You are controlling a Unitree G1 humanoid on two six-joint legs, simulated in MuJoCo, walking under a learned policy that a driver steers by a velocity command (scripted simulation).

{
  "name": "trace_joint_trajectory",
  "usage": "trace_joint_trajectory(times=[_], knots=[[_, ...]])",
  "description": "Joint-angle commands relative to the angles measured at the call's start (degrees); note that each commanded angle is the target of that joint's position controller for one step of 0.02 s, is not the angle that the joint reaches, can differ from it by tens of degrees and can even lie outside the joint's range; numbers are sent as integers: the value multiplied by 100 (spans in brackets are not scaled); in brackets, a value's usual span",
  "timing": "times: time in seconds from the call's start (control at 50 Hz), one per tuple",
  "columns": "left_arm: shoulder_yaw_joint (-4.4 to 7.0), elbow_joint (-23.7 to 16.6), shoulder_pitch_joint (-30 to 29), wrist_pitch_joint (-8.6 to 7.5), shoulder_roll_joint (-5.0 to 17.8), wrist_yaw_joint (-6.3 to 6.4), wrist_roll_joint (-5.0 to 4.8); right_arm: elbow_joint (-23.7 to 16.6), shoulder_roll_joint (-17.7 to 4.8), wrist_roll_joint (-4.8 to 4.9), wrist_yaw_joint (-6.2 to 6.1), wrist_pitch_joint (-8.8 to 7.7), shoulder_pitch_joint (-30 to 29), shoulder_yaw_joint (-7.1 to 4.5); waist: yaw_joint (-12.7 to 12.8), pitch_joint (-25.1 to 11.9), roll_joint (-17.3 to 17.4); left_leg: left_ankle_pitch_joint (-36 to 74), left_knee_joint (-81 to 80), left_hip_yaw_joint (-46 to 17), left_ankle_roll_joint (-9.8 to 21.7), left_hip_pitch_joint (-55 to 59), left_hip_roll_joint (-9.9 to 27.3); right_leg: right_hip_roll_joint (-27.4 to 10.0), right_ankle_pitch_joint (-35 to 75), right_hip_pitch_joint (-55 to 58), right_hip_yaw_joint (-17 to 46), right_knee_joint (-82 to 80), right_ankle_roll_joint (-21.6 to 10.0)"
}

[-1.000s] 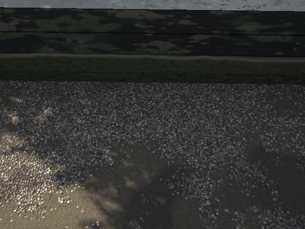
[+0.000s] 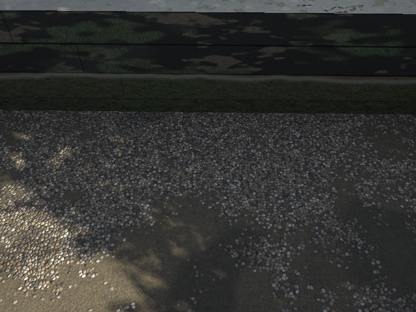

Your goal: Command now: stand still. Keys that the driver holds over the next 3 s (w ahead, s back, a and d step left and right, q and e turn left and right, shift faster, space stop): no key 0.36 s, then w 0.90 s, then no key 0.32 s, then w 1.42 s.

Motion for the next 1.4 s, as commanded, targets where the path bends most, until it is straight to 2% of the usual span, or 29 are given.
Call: trace_joint_trajectory(times=[0.02, 0.36, 0.38, 0.46, 0.48, 0.54, 0.58, 0.6, 0.62, 0.66, 0.7, 0.74, 0.78, 0.8, 0.84, 0.92, 0.98, 1.02, 1.04, 1.1, 1.14, 1.18, 1.2, 1.22, 1.28, 1.32, 1.34, 1.38, 1.4], knots=[[118, -457, -300, -84, 460, 12, 2, -467, -471, -2, -15, -86, -318, -128, -1, -473, 20, 1470, -238, -723, 105, 473, 774, -546, 1202, -221, 458, -277, -136], [115, -465, -295, -88, 469, 11, 3, -442, -483, -6, -31, -80, -288, -135, -3, -471, 16, 1437, -204, -704, 97, 448, 768, -553, 1321, -190, 461, -265, -159], [45, -422, -246, -94, 299, 3, 6, -413, -285, -18, -25, -95, -265, -53, 5, -630, -2, 1032, -409, -721, 45, 516, 797, -602, 994, -37, 523, -533, -123], [42, -234, -131, -100, 468, 10, 2, -278, -449, -44, -41, -98, -218, -77, -84, -273, 0, 475, -828, -715, 14, 357, 775, -519, 710, 184, 530, -754, -135], [26, -446, -474, -91, 425, 12, -13, -383, -414, -66, 24, -97, -432, -80, -143, -71, 79, 1362, -624, -579, 46, 302, 764, -600, 1730, 20, 549, -523, -143], [92, -492, -185, -161, 452, -135, -38, -428, -499, 64, 20, -31, -369, -145, -17, -987, 9, 2958, -29, -439, 89, 677, 838, -559, 2946, 492, 201, -47, -111], [79, -494, -214, -84, 422, -25, -64, -351, -410, -16, -16, -17, -294, -128, -110, -1086, 134, 2061, -58, -293, 59, 728, 688, -504, 2290, 418, 285, -16, -172], [18, -584, -468, -52, 270, 19, -31, -473, -166, -57, -2, -32, -587, -61, -159, -603, 140, 1410, 62, -250, 27, 381, 582, -444, 1755, 85, 342, 68, -167], [9, -465, -236, -65, 256, 59, -2, -380, -167, -8, -81, -10, -329, -37, -97, -767, 14, 187, -117, -401, 36, 273, 581, -323, 455, 196, 278, -22, -173], [-58, -602, -480, -83, 207, -29, 30, -458, -295, 23, -60, -56, -574, -24, -32, -106, 71, -230, -145, -518, -10, -53, 590, -264, 15, -337, 304, -99, -129], [68, -702, -522, -63, 559, -1, -42, -553, -456, -38, -29, 2, -588, -99, -104, -88, -18, 1392, 128, -342, 98, -34, 672, -459, 1688, -245, 400, 58, -231], [98, -759, -445, -140, 548, -123, 27, -641, -507, 4, -3, -1, -605, -143, -37, -625, -45, 2669, 495, -302, 79, 159, 748, -488, 2961, 96, 191, 419, -149], [32, -762, -560, -95, 360, 28, -17, -630, -216, -95, -35, -65, -662, -72, -175, -557, 77, 1706, 528, -175, 5, 93, 568, -465, 2326, 37, 406, 482, -198], [-19, -735, -555, -124, 139, 59, 24, -511, -141, -17, -81, -114, -345, -5, -62, -748, -12, 509, 261, -429, -51, 246, 544, -346, 872, 13, 284, 283, -140], [-38, -777, -655, -118, 197, 45, 20, -638, -236, 17, -81, -115, -638, -19, -9, -190, 34, 223, 236, -487, -32, 107, 549, -283, 364, -475, 305, 143, -99], [-16, -792, -546, -155, 354, -29, 47, -662, -369, -17, -66, -172, -565, -38, -19, -319, 75, 380, 323, -522, 19, 53, 630, -248, 383, -346, 322, 277, -110], [112, -908, -719, -145, 614, -88, 18, -779, -512, -16, -25, -23, -651, -121, -68, -446, -151, 2732, 673, -274, 31, -28, 740, -473, 3088, -26, 181, 639, -156], [32, -694, -387, -154, 302, 61, -1, -616, -230, -42, -124, -67, -371, -59, -108, -953, -20, 1016, 558, -277, -6, 197, 560, -335, 1487, 275, 279, 592, -171], [-37, -878, -765, -138, 79, 39, 0, -640, -153, 4, -112, -136, -570, 10, -62, -523, 48, 896, 449, -401, -74, 160, 556, -296, 1061, -141, 269, 464, -104], [-27, -840, -647, -125, 271, -22, 39, -723, -268, 0, -71, -146, -687, -23, -16, -332, 71, 542, 444, -462, -17, 66, 620, -230, 486, -399, 285, 371, -79], [23, -764, -539, -170, 385, 4, 17, -733, -275, -22, -97, -88, -596, -43, -81, -393, 6, 645, 470, -410, 52, -85, 616, -259, 816, -148, 327, 491, -144], [118, -933, -754, -140, 617, -89, 20, -798, -493, -21, -30, -20, -668, -120, -73, -480, -124, 2782, 733, -239, 9, -48, 743, -470, 3170, -31, 176, 715, -139], [44, -702, -345, -185, 334, 27, -1, -634, -284, -45, -114, -67, -380, -77, -95, -1036, 37, 1065, 643, -282, 13, 226, 575, -327, 1512, 255, 300, 652, -160], [-39, -857, -700, -184, 112, 32, 15, -672, -190, -19, -102, -118, -459, -9, -65, -503, 54, 795, 493, -383, -72, 126, 538, -306, 1099, -162, 255, 511, -120], [-36, -834, -615, -142, 260, -27, 36, -735, -261, -1, -69, -149, -633, -18, -25, -334, 85, 466, 435, -471, -12, 57, 635, -248, 446, -394, 310, 365, -86], [67, -855, -656, -95, 546, -9, -32, -717, -430, -78, -32, -42, -572, -81, -125, -193, 27, 1834, 511, -323, 73, -67, 705, -474, 2189, -234, 448, 392, -195], [115, -865, -559, -98, 539, -67, 49, -617, -563, -91, -41, -53, -339, -129, -44, -499, 52, 3026, 707, -319, 64, 103, 820, -549, 3027, -165, 168, 697, -161], [-152, -646, -455, -152, -110, 5, 45, -486, 113, -32, -40, -154, -182, 141, -68, -809, -39, 545, -224, -623, -122, 340, 787, -545, 844, 160, 490, -284, -33], [-74, -666, -608, -87, 87, 24, 57, -405, -160, 4, -61, -165, -263, 56, 66, -263, -28, 429, -142, -638, -54, 265, 637, -515, 559, -137, 477, -384, -129]])
Next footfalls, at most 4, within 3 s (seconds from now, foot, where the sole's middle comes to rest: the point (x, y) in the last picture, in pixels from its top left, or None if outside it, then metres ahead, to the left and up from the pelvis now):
none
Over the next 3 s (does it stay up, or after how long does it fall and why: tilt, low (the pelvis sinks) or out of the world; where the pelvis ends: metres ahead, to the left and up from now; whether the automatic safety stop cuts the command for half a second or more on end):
stays up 0.01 -0.01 -0.01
